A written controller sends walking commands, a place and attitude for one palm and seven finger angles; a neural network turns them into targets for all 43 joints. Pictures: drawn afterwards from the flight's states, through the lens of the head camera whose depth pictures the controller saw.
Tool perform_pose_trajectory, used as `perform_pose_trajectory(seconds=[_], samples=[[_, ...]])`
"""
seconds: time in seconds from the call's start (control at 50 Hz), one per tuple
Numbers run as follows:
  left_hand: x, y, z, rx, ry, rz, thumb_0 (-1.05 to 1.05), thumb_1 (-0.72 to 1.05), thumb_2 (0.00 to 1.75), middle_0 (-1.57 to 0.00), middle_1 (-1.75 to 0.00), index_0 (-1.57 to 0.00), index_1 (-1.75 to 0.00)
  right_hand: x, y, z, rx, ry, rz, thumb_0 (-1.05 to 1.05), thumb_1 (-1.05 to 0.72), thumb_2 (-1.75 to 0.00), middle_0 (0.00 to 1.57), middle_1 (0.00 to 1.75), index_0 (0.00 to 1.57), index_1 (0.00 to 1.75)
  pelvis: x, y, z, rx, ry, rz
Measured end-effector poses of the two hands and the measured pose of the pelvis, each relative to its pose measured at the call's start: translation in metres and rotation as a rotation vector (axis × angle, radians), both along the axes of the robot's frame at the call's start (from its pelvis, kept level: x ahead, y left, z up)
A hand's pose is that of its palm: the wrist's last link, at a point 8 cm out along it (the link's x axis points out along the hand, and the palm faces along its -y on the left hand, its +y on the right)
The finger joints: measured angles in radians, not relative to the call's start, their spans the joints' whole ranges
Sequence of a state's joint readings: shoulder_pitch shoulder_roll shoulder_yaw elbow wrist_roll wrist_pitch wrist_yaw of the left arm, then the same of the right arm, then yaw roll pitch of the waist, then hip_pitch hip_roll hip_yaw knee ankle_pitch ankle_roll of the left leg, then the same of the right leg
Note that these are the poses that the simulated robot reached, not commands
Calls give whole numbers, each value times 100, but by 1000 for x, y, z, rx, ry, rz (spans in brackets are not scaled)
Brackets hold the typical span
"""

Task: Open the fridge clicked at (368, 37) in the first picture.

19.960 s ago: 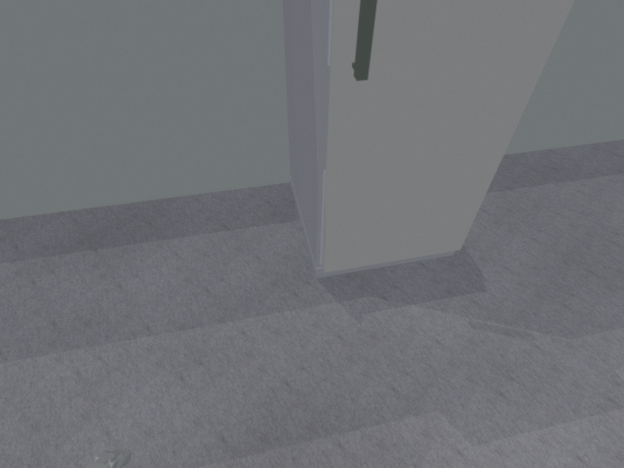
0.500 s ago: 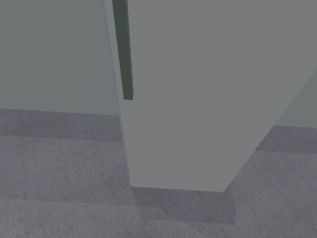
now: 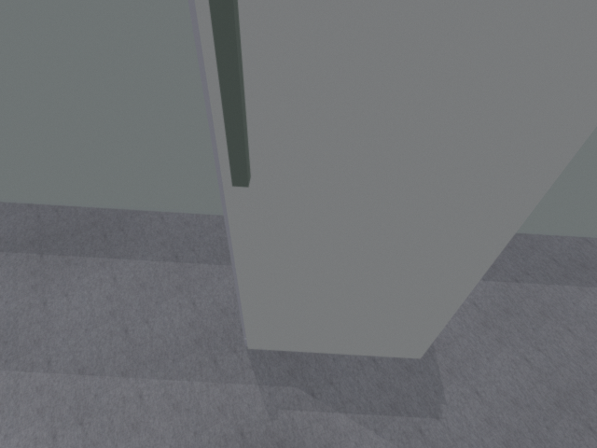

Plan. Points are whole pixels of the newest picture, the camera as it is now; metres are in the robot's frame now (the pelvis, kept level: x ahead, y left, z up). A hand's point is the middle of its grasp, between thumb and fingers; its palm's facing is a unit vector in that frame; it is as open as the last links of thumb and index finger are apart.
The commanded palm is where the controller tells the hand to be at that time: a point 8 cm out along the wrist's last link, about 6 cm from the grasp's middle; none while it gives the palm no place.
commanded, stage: look again from close up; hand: left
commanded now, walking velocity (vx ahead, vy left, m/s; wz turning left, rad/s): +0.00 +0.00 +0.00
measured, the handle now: (233, 63) +0.50 +0.13 +0.27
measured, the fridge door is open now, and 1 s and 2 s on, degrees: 0 0 0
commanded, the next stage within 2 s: raise the hand to about handle height in 0.20 s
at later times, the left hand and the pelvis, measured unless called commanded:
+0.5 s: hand (168, 371) +0.20 +0.18 +0.02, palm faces +0.24 -0.96 -0.10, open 7.6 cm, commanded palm +0.11 +0.23 -0.03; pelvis -0.01 -0.01 -0.01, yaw +3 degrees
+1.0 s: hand (154, 376) +0.18 +0.18 +0.06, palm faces -0.03 -0.99 -0.14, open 10.2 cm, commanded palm +0.14 +0.25 +0.07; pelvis -0.02 -0.05 -0.04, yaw +4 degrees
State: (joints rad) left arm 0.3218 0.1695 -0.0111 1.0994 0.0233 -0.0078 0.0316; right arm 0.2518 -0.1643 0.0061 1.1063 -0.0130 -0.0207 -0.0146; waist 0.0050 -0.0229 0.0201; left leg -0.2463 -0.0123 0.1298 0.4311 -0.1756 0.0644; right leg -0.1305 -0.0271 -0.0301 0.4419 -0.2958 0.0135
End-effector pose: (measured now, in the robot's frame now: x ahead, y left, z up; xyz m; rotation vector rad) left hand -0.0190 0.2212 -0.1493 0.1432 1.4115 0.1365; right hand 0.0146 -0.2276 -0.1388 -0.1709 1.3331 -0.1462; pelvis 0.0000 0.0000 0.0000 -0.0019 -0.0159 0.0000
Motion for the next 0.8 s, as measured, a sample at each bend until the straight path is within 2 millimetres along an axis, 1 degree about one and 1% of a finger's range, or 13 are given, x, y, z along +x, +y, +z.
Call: perform_pose_trajectory(seconds=[0.32,0.34,0.38,0.42,0.46,0.5,0.54,0.58,0.62,0.68,0.72,0.76,0.8], samples=[[12,-1,3,17,-26,-14,0,91,90,-20,-30,-20,-30,1,-9,0,-3,2,1,1,-91,-90,20,30,20,30,0,-5,0,-3,6,2],[22,0,8,15,-78,38,0,91,90,-20,-30,-20,-30,5,-10,2,-7,-30,-4,1,-91,-90,20,30,20,30,-1,-5,0,-6,6,10],[69,8,40,50,-374,93,1,91,90,-20,-31,-20,-31,19,-13,9,-35,-161,23,1,-90,-90,20,30,20,30,-3,-7,-3,6,1,21],[117,12,85,100,-684,101,2,89,89,-20,-32,-20,-31,38,-16,14,-38,-293,42,1,-90,-90,20,30,20,30,-5,-9,-6,19,6,32],[159,10,135,105,-961,85,2,87,88,-20,-33,-20,-33,60,-20,19,-33,-421,58,1,-90,-90,20,30,20,30,-7,-10,-9,17,7,47],[190,3,178,87,-1210,31,1,85,87,-20,-35,-20,-35,85,-25,26,-30,-537,65,2,-90,-90,20,30,20,30,-10,-12,-12,10,22,49],[206,-5,203,39,-1397,-42,1,81,86,-20,-37,-20,-37,107,-30,34,-28,-633,68,2,-90,-90,20,30,20,30,-12,-17,-17,9,53,38],[207,-13,204,-33,-1484,-129,0,77,84,-20,-39,-20,-39,127,-37,43,-25,-704,74,2,-90,-90,20,30,20,30,-15,-24,-24,11,73,27],[197,-18,184,-104,-1448,-183,0,73,82,-21,-42,-21,-42,143,-45,54,-34,-758,92,2,-90,-90,20,30,20,30,-18,-31,-30,13,82,25],[164,-12,142,-160,-1265,-122,0,66,79,-22,-46,-22,-46,164,-56,68,-71,-812,133,2,-90,-90,20,30,20,30,-19,-41,-36,11,91,32],[136,-1,126,-127,-1182,-35,0,62,77,-22,-49,-22,-49,175,-61,76,-101,-834,166,2,-90,-90,20,30,20,30,-18,-46,-38,3,94,41],[114,10,131,-39,-1189,26,1,57,76,-23,-52,-23,-52,183,-63,79,-123,-844,202,2,-90,-90,20,30,20,30,-17,-50,-39,-7,93,55],[103,19,152,59,-1288,40,1,52,74,-23,-55,-23,-55,188,-62,76,-128,-841,241,1,-90,-90,20,30,20,30,-16,-53,-41,-20,89,74]])
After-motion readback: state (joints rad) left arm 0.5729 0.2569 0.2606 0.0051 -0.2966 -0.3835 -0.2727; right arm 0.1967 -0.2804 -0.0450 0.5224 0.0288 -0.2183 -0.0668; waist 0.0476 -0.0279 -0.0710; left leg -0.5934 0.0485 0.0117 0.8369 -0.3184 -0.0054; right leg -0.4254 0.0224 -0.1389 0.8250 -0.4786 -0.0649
